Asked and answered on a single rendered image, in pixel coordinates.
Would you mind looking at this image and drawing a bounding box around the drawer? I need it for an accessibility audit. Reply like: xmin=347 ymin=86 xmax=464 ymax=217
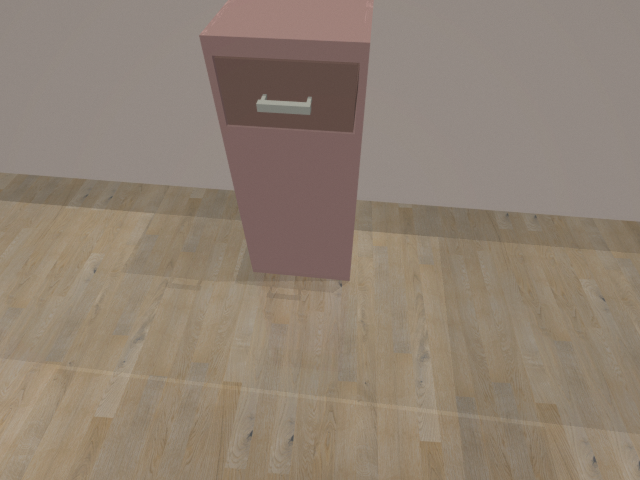
xmin=214 ymin=56 xmax=360 ymax=132

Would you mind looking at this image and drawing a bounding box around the handle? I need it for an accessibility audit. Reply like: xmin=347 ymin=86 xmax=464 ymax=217
xmin=256 ymin=94 xmax=312 ymax=115

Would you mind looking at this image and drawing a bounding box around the cabinet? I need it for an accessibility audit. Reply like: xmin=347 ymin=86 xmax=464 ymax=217
xmin=199 ymin=0 xmax=374 ymax=281

